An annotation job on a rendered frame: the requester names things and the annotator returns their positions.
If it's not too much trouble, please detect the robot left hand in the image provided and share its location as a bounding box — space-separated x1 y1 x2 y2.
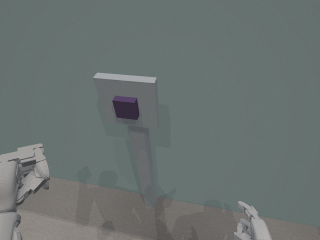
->
0 143 50 213

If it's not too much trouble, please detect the robot right hand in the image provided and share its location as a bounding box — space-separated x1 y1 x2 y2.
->
234 201 272 240

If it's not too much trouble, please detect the button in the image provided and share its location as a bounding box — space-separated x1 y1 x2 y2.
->
112 95 140 120

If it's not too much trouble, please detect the panel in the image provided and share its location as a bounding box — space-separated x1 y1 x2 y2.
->
93 72 160 207

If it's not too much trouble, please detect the left robot forearm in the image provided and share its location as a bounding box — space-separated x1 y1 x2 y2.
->
0 212 23 240

